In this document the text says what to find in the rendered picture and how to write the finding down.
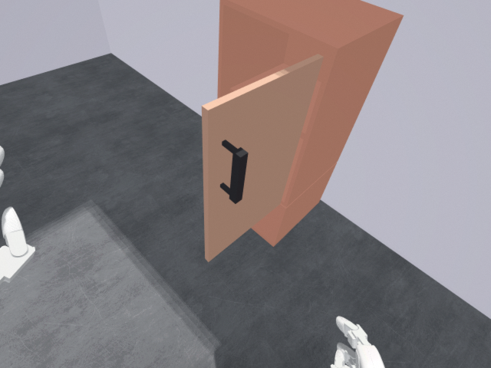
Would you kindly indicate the robot left hand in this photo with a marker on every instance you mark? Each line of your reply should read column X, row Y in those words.
column 14, row 257

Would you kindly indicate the robot right hand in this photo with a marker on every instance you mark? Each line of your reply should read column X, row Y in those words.
column 365, row 355

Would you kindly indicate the handle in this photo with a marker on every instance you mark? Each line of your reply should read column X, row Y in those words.
column 239, row 162

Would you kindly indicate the cupboard door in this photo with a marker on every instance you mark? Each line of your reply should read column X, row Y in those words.
column 266, row 119

